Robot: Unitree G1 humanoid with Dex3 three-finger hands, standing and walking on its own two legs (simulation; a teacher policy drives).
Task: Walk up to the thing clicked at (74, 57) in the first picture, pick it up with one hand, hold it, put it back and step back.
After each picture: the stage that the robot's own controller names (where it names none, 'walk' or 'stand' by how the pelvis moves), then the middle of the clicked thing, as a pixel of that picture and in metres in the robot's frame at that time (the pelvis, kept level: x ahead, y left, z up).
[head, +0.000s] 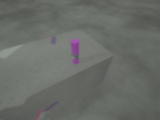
stand; (75, 52) +0.59 +0.17 +0.02
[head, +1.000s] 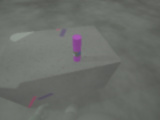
walk; (77, 49) +0.57 +0.16 +0.04
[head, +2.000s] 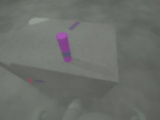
stand; (65, 49) +0.49 +0.25 +0.06
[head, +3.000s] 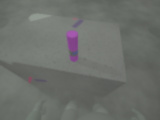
walk; (73, 48) +0.50 +0.16 +0.06
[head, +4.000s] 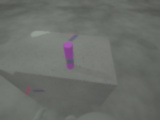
stand; (69, 57) +0.51 +0.20 +0.03
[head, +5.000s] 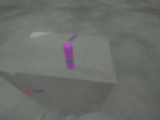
stand; (69, 57) +0.52 +0.21 +0.03
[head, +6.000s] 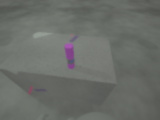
stand; (70, 57) +0.53 +0.20 +0.01
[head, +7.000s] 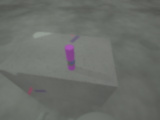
stand; (70, 58) +0.51 +0.19 +0.01
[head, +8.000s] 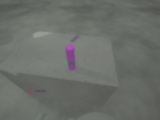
stand; (70, 58) +0.51 +0.19 +0.01
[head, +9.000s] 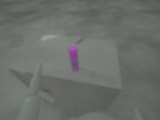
rise first; (74, 59) +0.51 +0.20 +0.02
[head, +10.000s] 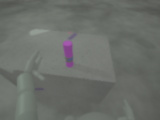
go down; (68, 55) +0.54 +0.18 +0.03
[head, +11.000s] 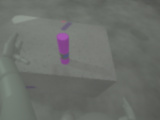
go down; (64, 51) +0.50 +0.18 +0.06
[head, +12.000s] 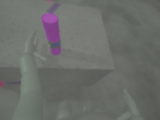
close in; (53, 38) +0.52 +0.20 +0.10
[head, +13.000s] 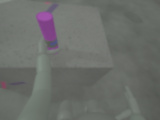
close; (50, 37) +0.53 +0.20 +0.11
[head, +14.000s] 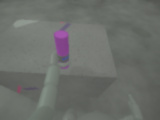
lift; (63, 52) +0.43 +0.16 +0.14
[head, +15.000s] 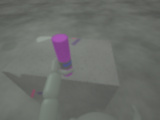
lift; (64, 58) +0.33 +0.16 +0.22
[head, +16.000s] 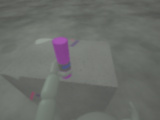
hold; (63, 60) +0.33 +0.16 +0.21
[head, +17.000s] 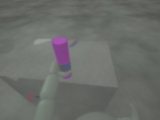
hold; (63, 60) +0.32 +0.16 +0.21
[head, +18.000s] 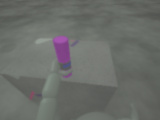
crouch; (64, 59) +0.33 +0.16 +0.21
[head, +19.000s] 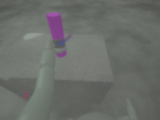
crouch; (58, 37) +0.47 +0.19 +0.25
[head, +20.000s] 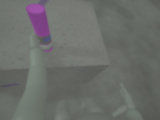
lower; (43, 33) +0.55 +0.21 +0.11
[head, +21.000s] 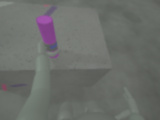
lower; (50, 40) +0.51 +0.20 +0.11
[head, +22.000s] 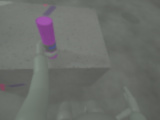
lower; (49, 41) +0.51 +0.20 +0.11
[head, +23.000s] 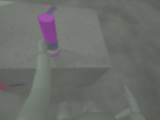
lower; (50, 39) +0.52 +0.19 +0.12
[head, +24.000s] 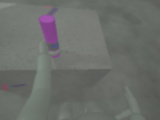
loosen; (51, 40) +0.52 +0.19 +0.11
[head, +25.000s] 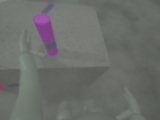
withdraw; (48, 39) +0.52 +0.20 +0.11
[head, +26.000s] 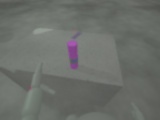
sink last; (73, 56) +0.49 +0.17 +0.06
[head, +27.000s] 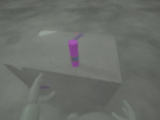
stand; (74, 54) +0.53 +0.18 +0.06
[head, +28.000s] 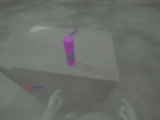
stand; (69, 52) +0.51 +0.19 +0.07
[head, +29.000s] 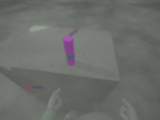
stand; (69, 52) +0.51 +0.19 +0.08
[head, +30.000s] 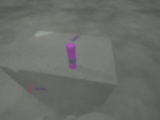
stand; (71, 57) +0.52 +0.19 +0.03
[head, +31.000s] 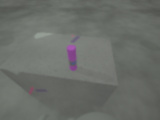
stand; (72, 59) +0.51 +0.18 +0.01
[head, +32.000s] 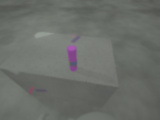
stand; (72, 59) +0.51 +0.17 +0.01
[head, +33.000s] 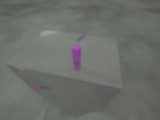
stand; (76, 58) +0.51 +0.15 +0.01
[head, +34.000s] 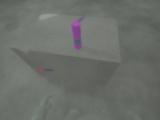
walk; (77, 37) +0.68 +0.15 +0.03
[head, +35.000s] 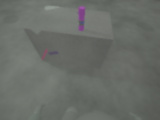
walk; (81, 19) +1.03 +0.19 +0.03
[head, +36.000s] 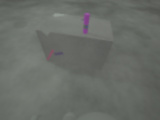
walk; (86, 24) +1.16 +0.13 +0.04
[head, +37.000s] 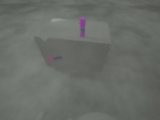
stand; (82, 28) +1.12 +0.16 +0.01
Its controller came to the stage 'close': yes
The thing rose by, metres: 0.23
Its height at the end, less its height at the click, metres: +0.00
